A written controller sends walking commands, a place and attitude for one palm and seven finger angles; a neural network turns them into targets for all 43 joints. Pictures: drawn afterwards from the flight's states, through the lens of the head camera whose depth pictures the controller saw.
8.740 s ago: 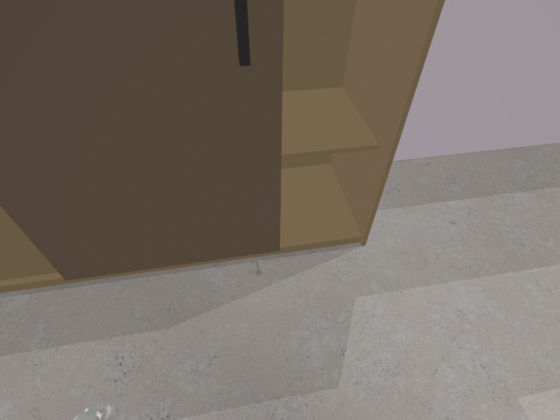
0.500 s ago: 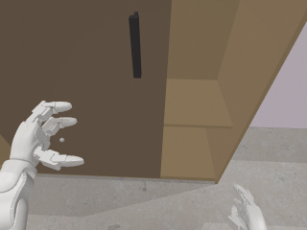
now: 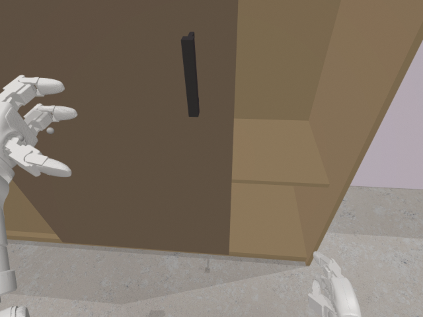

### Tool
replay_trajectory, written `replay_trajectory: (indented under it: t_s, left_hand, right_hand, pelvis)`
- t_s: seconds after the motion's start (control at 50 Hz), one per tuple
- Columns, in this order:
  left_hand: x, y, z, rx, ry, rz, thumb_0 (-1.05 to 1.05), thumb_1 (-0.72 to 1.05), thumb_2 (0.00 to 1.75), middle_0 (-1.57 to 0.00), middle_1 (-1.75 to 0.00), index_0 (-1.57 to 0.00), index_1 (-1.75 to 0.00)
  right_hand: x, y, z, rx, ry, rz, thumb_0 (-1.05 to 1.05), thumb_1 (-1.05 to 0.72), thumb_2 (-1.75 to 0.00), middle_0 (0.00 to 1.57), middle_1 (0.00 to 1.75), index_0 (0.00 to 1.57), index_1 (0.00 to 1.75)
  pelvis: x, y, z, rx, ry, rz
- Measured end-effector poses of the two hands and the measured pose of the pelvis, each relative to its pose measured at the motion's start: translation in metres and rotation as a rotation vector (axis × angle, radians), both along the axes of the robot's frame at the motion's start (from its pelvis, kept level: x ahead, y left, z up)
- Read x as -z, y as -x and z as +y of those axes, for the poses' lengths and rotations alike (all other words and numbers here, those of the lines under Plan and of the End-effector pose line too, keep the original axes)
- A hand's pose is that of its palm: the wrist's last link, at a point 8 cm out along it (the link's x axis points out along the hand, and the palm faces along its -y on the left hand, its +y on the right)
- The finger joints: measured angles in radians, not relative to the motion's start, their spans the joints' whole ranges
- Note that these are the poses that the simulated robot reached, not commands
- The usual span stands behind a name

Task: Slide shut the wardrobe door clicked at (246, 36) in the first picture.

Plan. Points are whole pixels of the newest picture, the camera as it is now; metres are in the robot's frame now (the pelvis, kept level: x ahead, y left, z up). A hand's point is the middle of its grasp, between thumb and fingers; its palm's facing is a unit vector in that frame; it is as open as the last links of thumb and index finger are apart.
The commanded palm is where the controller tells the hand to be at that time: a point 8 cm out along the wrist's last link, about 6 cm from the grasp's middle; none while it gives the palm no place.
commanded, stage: raise the hand with hooked fingers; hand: left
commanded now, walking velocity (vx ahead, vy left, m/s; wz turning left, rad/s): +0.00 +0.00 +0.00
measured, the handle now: (192, 75) +0.58 +0.14 +0.22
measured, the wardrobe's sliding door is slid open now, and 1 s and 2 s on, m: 0.38 0.38 0.38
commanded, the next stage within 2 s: move the hooked fingers beside the handle in 0.42 s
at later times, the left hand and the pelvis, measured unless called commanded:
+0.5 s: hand (65, 144) +0.28 +0.28 +0.24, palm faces +0.11 -0.99 -0.11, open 14.0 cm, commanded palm +0.24 +0.32 +0.24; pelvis -0.01 +0.00 +0.00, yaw -1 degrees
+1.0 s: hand (98, 117) +0.34 +0.25 +0.24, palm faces +0.10 -0.99 -0.04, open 14.0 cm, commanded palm +0.31 +0.29 +0.23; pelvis +0.00 +0.00 +0.00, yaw -1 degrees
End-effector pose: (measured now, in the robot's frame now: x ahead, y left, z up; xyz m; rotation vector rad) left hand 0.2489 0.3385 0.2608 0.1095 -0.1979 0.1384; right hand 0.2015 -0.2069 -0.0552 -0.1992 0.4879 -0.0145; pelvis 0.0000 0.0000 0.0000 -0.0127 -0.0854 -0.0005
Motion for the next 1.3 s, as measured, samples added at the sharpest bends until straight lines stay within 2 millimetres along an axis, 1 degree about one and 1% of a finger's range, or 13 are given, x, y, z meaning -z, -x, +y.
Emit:
replay_trajectory:
  t_s: [0.1, 0.18, 0.28, 0.38, 0.46, 0.54, 0.62, 0.7, 0.78, 0.86, 0.94, 1.08, 1.3]
  left_hand:
    - [0.020, -0.010, -0.005, 0.037, 0.019, 0.133, -0.01, -0.51, 0.30, -0.30, -1.20, -0.30, -1.20]
    - [0.033, -0.006, -0.017, 0.057, 0.024, 0.123, -0.01, -0.50, 0.30, -0.30, -1.20, -0.30, -1.20]
    - [0.021, 0.006, -0.013, 0.022, 0.027, -0.003, -0.01, -0.50, 0.30, -0.30, -1.20, -0.30, -1.20]
    - [0.019, 0.003, -0.001, -0.034, 0.031, 0.048, -0.01, -0.51, 0.30, -0.30, -1.20, -0.30, -1.20]
    - [0.023, -0.002, -0.008, -0.005, 0.001, 0.110, -0.01, -0.51, 0.30, -0.30, -1.20, -0.30, -1.20]
    - [0.018, 0.000, -0.014, 0.042, -0.006, 0.067, -0.01, -0.51, 0.30, -0.30, -1.20, -0.30, -1.20]
    - [0.014, 0.000, -0.009, 0.032, 0.023, 0.023, -0.01, -0.51, 0.30, -0.30, -1.20, -0.30, -1.20]
    - [0.022, -0.009, -0.008, 0.001, 0.044, 0.068, -0.01, -0.51, 0.30, -0.30, -1.20, -0.30, -1.20]
    - [0.028, -0.025, -0.023, 0.028, 0.028, 0.111, -0.01, -0.51, 0.30, -0.30, -1.20, -0.30, -1.20]
    - [0.023, -0.043, -0.039, 0.073, 0.032, 0.076, -0.01, -0.51, 0.30, -0.30, -1.20, -0.30, -1.20]
    - [0.015, -0.058, -0.042, 0.070, 0.053, 0.049, -0.01, -0.51, 0.30, -0.30, -1.20, -0.30, -1.20]
    - [0.027, -0.075, -0.037, 0.029, 0.053, 0.140, -0.01, -0.50, 0.30, -0.30, -1.20, -0.30, -1.20]
    - [0.023, -0.106, -0.065, 0.075, 0.067, 0.092, -0.01, -0.51, 0.30, -0.30, -1.20, -0.30, -1.20]
  right_hand:
    - [0.003, 0.006, -0.010, 0.029, -0.009, 0.012, 0.02, -0.90, -0.90, 0.20, 0.30, 0.20, 0.30]
    - [0.001, 0.011, -0.014, 0.044, -0.001, 0.013, 0.02, -0.90, -0.90, 0.20, 0.30, 0.20, 0.30]
    - [-0.003, 0.013, -0.012, 0.043, 0.012, 0.003, 0.02, -0.90, -0.90, 0.20, 0.30, 0.20, 0.30]
    - [0.000, 0.010, -0.006, 0.031, 0.005, 0.005, 0.02, -0.90, -0.90, 0.20, 0.30, 0.20, 0.30]
    - [0.003, 0.009, 0.000, 0.024, -0.008, 0.006, 0.02, -0.90, -0.90, 0.20, 0.30, 0.20, 0.30]
    - [0.002, 0.008, 0.004, 0.021, -0.020, 0.001, 0.02, -0.90, -0.90, 0.20, 0.30, 0.20, 0.30]
    - [0.001, 0.007, 0.006, 0.013, -0.019, 0.002, 0.02, -0.90, -0.90, 0.20, 0.30, 0.20, 0.30]
    - [0.002, 0.006, 0.005, 0.007, -0.010, 0.012, 0.02, -0.90, -0.90, 0.20, 0.30, 0.20, 0.30]
    - [0.004, 0.006, 0.004, 0.011, -0.003, 0.018, 0.02, -0.90, -0.90, 0.20, 0.30, 0.20, 0.30]
    - [0.005, 0.007, 0.003, 0.027, -0.003, 0.027, 0.02, -0.90, -0.90, 0.20, 0.30, 0.20, 0.30]
    - [0.005, 0.011, -0.001, 0.051, -0.011, 0.037, 0.02, -0.90, -0.90, 0.20, 0.30, 0.20, 0.30]
    - [0.013, 0.019, -0.014, 0.087, -0.011, 0.086, 0.02, -0.90, -0.90, 0.20, 0.30, 0.20, 0.30]
    - [0.019, 0.025, -0.022, 0.116, 0.010, 0.134, 0.02, -0.90, -0.90, 0.20, 0.30, 0.20, 0.30]
  pelvis:
    - [0.000, 0.003, 0.001, 0.010, -0.004, 0.014]
    - [0.001, 0.003, 0.001, 0.018, -0.005, 0.014]
    - [0.000, 0.002, 0.000, 0.020, -0.003, 0.001]
    - [0.001, 0.006, 0.001, 0.010, -0.001, -0.005]
    - [0.000, 0.007, 0.004, 0.007, -0.004, 0.002]
    - [0.000, 0.004, 0.005, 0.012, -0.004, 0.005]
    - [0.000, 0.002, 0.004, 0.009, -0.003, 0.003]
    - [0.000, 0.004, 0.004, 0.001, -0.003, 0.005]
    - [0.000, 0.005, 0.005, -0.003, -0.004, 0.010]
    - [0.000, 0.003, 0.005, 0.002, -0.006, 0.019]
    - [-0.001, -0.001, 0.003, 0.014, -0.008, 0.026]
    - [-0.001, -0.004, 0.002, 0.021, -0.009, 0.043]
    - [-0.002, -0.009, 0.000, 0.020, -0.009, 0.052]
